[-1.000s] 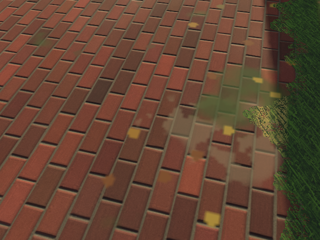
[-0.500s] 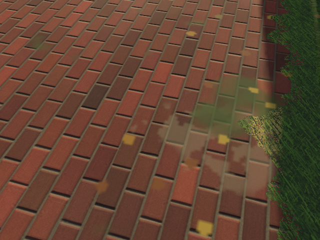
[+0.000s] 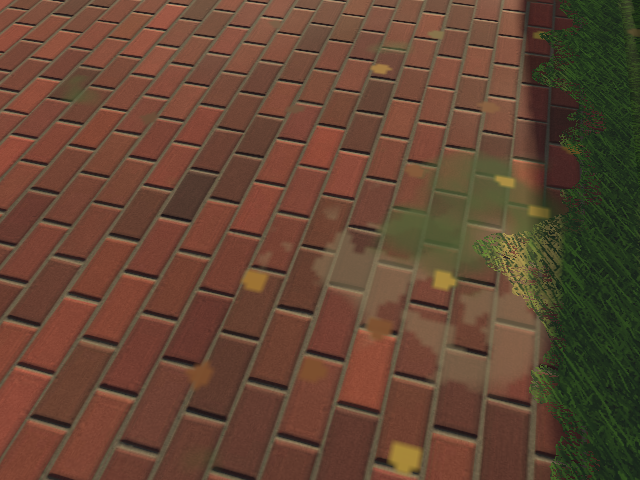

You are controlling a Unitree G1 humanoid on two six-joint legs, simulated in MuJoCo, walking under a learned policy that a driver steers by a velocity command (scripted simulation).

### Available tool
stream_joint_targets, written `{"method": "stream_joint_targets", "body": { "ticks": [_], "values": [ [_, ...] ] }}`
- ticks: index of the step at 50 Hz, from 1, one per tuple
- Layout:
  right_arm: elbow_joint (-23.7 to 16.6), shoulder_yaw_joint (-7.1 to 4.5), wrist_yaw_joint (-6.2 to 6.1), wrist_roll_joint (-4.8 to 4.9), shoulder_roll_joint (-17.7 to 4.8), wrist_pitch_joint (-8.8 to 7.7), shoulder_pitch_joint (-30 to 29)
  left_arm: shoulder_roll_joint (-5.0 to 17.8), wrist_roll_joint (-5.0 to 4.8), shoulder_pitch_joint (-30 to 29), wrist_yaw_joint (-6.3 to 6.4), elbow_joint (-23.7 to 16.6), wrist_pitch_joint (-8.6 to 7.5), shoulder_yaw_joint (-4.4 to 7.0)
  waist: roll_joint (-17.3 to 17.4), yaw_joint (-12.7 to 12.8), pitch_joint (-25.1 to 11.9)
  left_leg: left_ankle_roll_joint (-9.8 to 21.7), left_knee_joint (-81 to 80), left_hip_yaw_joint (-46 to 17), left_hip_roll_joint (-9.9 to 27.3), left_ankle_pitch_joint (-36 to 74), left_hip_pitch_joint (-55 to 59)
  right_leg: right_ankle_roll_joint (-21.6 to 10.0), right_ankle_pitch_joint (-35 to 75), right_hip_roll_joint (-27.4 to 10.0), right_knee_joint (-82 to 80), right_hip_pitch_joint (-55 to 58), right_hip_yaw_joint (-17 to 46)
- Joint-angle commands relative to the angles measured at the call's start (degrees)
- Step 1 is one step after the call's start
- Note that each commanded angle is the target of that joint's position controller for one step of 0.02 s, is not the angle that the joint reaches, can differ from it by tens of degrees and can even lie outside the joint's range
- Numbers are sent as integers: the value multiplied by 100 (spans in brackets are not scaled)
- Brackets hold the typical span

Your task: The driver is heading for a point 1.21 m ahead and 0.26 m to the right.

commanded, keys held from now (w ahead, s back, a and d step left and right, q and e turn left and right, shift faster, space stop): no key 0.30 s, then w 0.70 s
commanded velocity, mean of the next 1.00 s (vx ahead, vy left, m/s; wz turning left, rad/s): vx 0.24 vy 0.00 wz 0.00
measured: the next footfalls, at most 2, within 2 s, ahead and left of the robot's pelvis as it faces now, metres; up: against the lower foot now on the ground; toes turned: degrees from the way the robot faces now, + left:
left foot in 0.66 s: +0.15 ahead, +0.16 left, +0.00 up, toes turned +1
right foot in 1.16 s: +0.51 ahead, -0.06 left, +0.00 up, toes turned -2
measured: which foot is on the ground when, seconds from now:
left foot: down 0.00-0.36, up 0.38-0.64, down 0.66-1.00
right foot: down 0.00-0.66, up 0.68-1.00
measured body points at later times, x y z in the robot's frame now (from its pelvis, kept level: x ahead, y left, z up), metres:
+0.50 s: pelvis +0.02 +0.00 +0.01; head +0.02 +0.01 +0.46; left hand +0.05 +0.27 -0.13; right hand +0.08 -0.27 -0.13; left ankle +0.01 +0.14 -0.70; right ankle -0.02 -0.09 -0.74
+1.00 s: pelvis +0.21 +0.07 +0.01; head +0.23 +0.08 +0.46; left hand +0.39 +0.32 -0.10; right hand +0.16 -0.18 -0.13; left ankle +0.11 +0.16 -0.74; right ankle +0.39 -0.10 -0.68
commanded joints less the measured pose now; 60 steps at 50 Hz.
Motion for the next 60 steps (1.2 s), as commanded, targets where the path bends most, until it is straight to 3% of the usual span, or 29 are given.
{"method": "stream_joint_targets", "body": {
  "ticks": [1,15,17,18,19,20,22,25,28,30,32,33,34,35,36,37,39,42,46,50,53,55,56,57,58,59,60],
  "values": [
    [-127,-136,-34,3,-611,-69,58,623,-6,27,20,-204,-66,143,-31,5,-96,59,-281,-165,230,1137,196,-103,674,-537,-726,-253,588],
    [644,-101,-67,26,-618,-108,172,674,-28,165,53,392,-16,113,-51,29,-14,12,-453,-63,230,1094,173,-153,840,-527,-902,-96,620],
    [762,-67,-75,49,-510,-102,228,721,-46,280,86,516,12,124,-225,69,-54,38,-242,220,16,105,50,-258,-815,-531,-1188,-73,767],
    [730,-72,-73,84,-534,-123,122,956,-86,339,112,538,33,193,-519,148,93,59,221,492,-171,-623,-368,-472,-1872,-739,-1441,-55,1162],
    [611,-62,-53,105,-560,-187,-90,1162,-120,469,135,568,37,249,-809,231,314,102,679,658,-154,-962,-945,-785,-2712,-1264,-1817,-11,1898],
    [477,-56,-10,133,-628,-290,-337,1306,-129,530,163,571,16,302,-926,304,585,155,1215,664,92,-979,-1410,-1096,-2964,-1820,-2168,-81,2568],
    [394,-96,92,187,-724,-459,-528,1253,-71,679,180,590,-100,317,-718,350,797,250,2285,456,488,-1303,-2365,-1395,-2327,-2237,-2378,322,3043],
    [448,-92,233,202,-651,-646,-511,1117,-175,577,147,516,-158,305,-397,270,549,343,1774,624,677,-912,-2466,-1101,-1183,-1876,-2283,839,2183],
    [477,-30,327,188,-457,-730,-559,1263,-201,620,114,541,-107,349,-576,227,244,236,747,1039,399,-312,-1237,-967,-488,-1422,-2081,316,1298],
    [622,-51,350,214,-513,-720,-190,1318,-251,541,85,545,-65,359,-567,-34,174,207,123,1284,189,478,-154,-890,-560,-1325,-1796,-382,1070],
    [889,-166,299,243,-746,-669,583,1090,-201,496,51,528,-82,268,-436,-436,-22,283,-69,1275,46,388,1041,-670,-535,-1116,-1102,-1079,893],
    [982,-267,247,256,-1066,-676,1156,756,-134,372,12,455,-124,150,127,-732,-204,538,-560,345,701,-138,1732,-351,-290,-710,282,-1587,410],
    [1030,-406,239,186,-1827,-674,1775,297,-60,330,0,133,-238,14,1684,-752,-617,1345,-1452,-2165,2155,-1356,2483,24,-1147,-48,2434,-2786,-232],
    [1050,-297,328,53,-1529,-768,1677,686,-236,241,23,64,-324,119,1212,-682,-462,1827,-1984,-3468,2527,-2526,2111,-39,-1567,-67,3591,-3326,466],
    [869,-190,373,78,-1237,-838,1082,985,-368,230,4,42,-385,187,835,-421,124,1681,-2009,-2886,2398,-2638,1748,-196,-1048,-451,3963,-3771,630],
    [733,-104,410,91,-978,-865,669,1049,-350,250,-15,102,-412,210,719,-268,290,1451,-2042,-2179,2066,-2044,1493,-248,-478,-678,3939,-3700,552],
    [620,-6,442,55,-767,-825,346,1016,-189,197,-32,150,-404,261,541,-86,330,1159,-2136,-1093,1611,-648,1102,-189,295,-961,3464,-3338,455],
    [742,14,391,27,-795,-773,708,795,-129,37,-99,131,-320,240,471,-110,261,1194,-2216,-269,1325,888,1008,46,939,-1011,3055,-3209,182],
    [768,26,276,30,-920,-715,898,583,-118,-845,-89,-221,-297,170,344,-273,377,1231,-2316,276,1173,1777,855,276,1696,-911,1681,-3186,-4],
    [871,22,225,91,-982,-677,1298,479,-159,-1620,-174,-467,-339,100,337,-487,542,1216,-2412,478,1228,1738,979,221,2260,-681,556,-2816,-187],
    [934,-13,205,133,-1015,-607,1401,540,-181,-1913,-275,-638,-385,98,347,-405,605,1185,-2168,493,1506,2131,1567,20,2065,-636,171,-2866,-71],
    [896,-63,191,126,-1108,-547,1303,687,-174,-1776,-328,-645,-414,148,403,-197,404,1093,-1766,518,1632,3000,1931,-150,1690,-524,54,-2547,-108],
    [853,-93,187,99,-1194,-514,1219,822,-170,-1499,-323,-588,-414,208,520,-12,140,1039,-1377,540,1633,3996,2037,-244,1458,-360,100,-2074,-216],
    [816,-110,190,60,-1240,-462,1132,1011,-175,-880,-298,-427,-405,312,627,333,-311,971,-599,637,1529,5035,2035,-381,1317,-151,121,-1240,-374],
    [749,-70,192,19,-1161,-416,1070,1248,-187,127,-248,-124,-379,444,579,807,-946,804,616,826,1249,5177,1539,-561,1460,-141,105,172,-384],
    [595,39,206,-44,-849,-434,1322,1624,-78,1055,-185,91,-345,546,-139,921,-1780,621,2503,1001,813,3329,-191,-1021,1105,-1293,251,2250,1106],
    [674,268,288,-8,-54,-580,2059,1785,-62,1307,-238,233,-332,560,-1654,512,-2636,361,4295,576,-295,-1521,-2000,-1861,-291,-2500,-639,3657,3981]
  ]
}}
